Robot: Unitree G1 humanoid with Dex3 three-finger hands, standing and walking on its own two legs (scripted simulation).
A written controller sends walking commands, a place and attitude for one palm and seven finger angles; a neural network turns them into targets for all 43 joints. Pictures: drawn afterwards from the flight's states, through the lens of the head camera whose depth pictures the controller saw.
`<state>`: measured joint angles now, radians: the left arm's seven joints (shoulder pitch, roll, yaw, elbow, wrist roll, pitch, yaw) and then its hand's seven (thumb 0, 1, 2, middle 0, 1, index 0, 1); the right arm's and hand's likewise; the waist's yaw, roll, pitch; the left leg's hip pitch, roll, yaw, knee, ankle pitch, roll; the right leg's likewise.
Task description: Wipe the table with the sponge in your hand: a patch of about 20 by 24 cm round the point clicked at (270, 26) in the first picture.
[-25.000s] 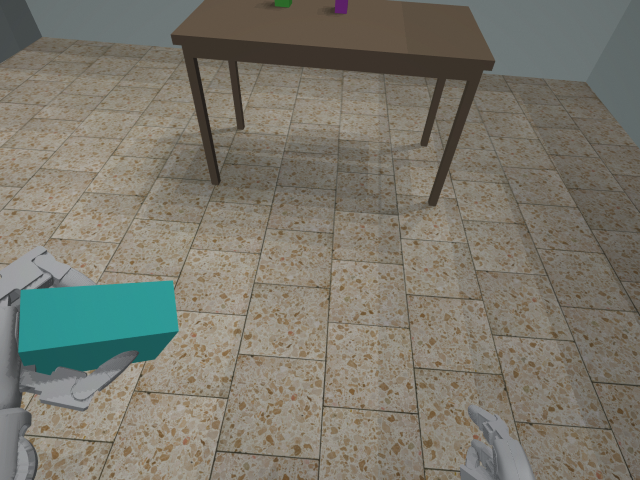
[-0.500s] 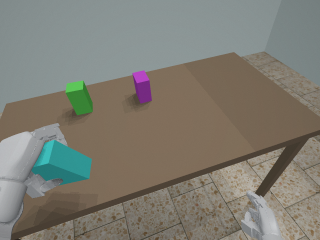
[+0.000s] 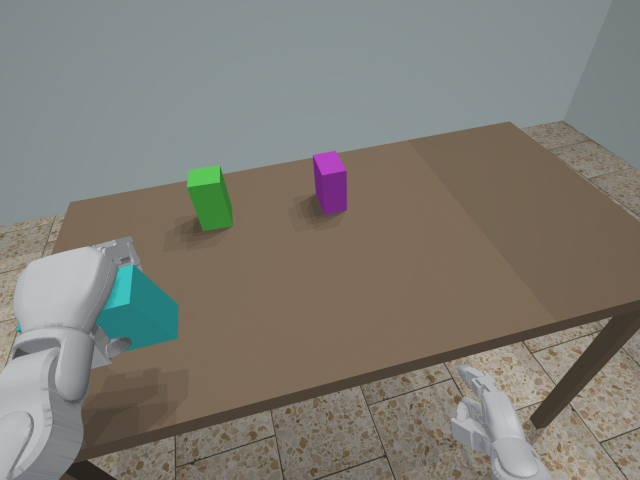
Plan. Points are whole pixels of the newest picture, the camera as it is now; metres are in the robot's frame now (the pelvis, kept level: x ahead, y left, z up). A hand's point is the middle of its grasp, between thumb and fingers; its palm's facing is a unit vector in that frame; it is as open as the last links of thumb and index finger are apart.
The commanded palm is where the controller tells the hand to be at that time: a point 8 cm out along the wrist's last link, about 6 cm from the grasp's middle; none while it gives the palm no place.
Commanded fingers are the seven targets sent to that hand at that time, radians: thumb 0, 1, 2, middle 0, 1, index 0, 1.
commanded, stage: turn the palm down, sponge in hand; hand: left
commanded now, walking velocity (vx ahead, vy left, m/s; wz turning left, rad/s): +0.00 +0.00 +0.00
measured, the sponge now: (116, 321) +0.23 +0.30 +0.10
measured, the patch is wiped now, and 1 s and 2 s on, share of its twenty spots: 0.00 0.00 0.00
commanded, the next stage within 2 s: move the sponge above the wiping area in 0.50 s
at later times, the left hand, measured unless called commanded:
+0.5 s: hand (87, 310) +0.22 +0.31 +0.14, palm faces +0.17 -0.07 -0.98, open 9.2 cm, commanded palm +0.18 +0.28 +0.19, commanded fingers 0.00 0.10 1.30 -1.20 -1.60 -1.20 -1.60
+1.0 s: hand (127, 341) +0.21 +0.28 +0.09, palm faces -0.06 -0.12 -0.99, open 9.2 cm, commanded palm +0.19 +0.27 +0.17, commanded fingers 0.00 0.10 1.30 -1.20 -1.60 -1.20 -1.60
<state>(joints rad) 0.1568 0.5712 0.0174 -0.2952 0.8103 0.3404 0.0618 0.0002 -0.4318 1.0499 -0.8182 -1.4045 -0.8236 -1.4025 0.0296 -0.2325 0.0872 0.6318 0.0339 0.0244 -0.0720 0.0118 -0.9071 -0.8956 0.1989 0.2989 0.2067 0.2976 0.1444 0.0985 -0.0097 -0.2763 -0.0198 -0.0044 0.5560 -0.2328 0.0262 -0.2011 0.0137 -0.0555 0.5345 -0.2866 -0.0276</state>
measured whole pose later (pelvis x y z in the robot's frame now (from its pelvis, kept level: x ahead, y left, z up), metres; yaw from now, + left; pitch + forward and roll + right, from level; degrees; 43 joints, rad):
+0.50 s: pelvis -0.01 -0.01 +0.01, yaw +0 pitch -5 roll +0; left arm 0.07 0.53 0.01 -0.20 0.86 0.46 0.00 0.00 -0.43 1.05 -0.81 -1.41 -0.82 -1.41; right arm -0.02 -0.25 0.08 0.68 0.05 0.02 -0.06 0.01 -0.91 -0.90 0.20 0.30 0.21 0.30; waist 0.15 0.11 0.01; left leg -0.21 -0.02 -0.01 0.47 -0.18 0.02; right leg -0.15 0.01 -0.06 0.47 -0.24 -0.03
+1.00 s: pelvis +0.00 -0.02 +0.01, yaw +0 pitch -4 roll +0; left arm 0.16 0.52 -0.03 -0.15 0.86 0.39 -0.08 0.00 -0.43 1.05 -0.81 -1.41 -0.82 -1.41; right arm 0.01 -0.29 0.05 0.66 0.04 -0.01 -0.09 0.01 -0.91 -0.90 0.20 0.30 0.21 0.30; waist 0.13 0.12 0.03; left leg -0.22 -0.01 -0.02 0.47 -0.19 0.01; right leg -0.15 0.03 -0.06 0.47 -0.26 -0.05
